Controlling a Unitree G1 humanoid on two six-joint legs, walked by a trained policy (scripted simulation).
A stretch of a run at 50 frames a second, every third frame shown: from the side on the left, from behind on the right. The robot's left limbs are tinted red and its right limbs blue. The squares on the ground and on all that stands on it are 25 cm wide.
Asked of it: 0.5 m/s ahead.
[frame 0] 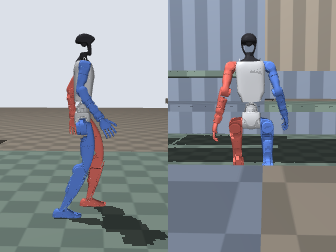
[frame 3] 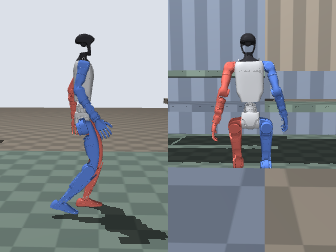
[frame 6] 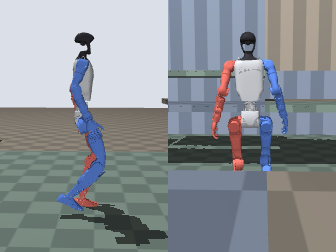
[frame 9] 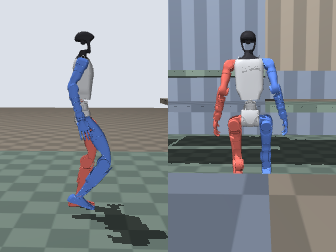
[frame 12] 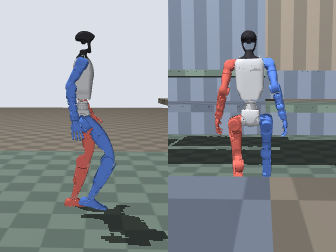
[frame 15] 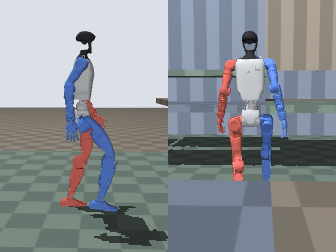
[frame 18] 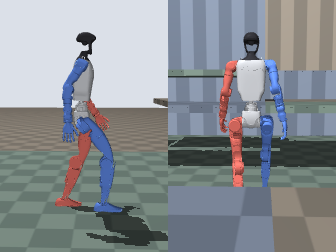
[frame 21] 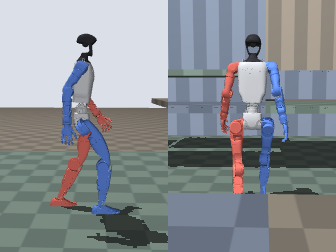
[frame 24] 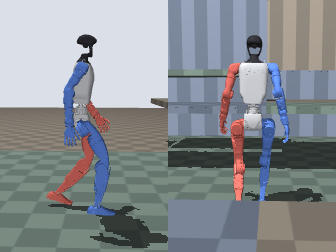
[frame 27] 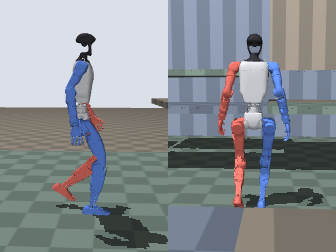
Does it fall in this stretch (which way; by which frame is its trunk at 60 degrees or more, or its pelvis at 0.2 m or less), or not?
no
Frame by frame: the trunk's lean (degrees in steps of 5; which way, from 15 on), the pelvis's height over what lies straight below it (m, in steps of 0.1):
0: 5, 0.8
3: 5, 0.8
6: 5, 0.8
9: 5, 0.8
12: 5, 0.8
15: 5, 0.8
18: 5, 0.8
21: 5, 0.8
24: 5, 0.8
27: 5, 0.8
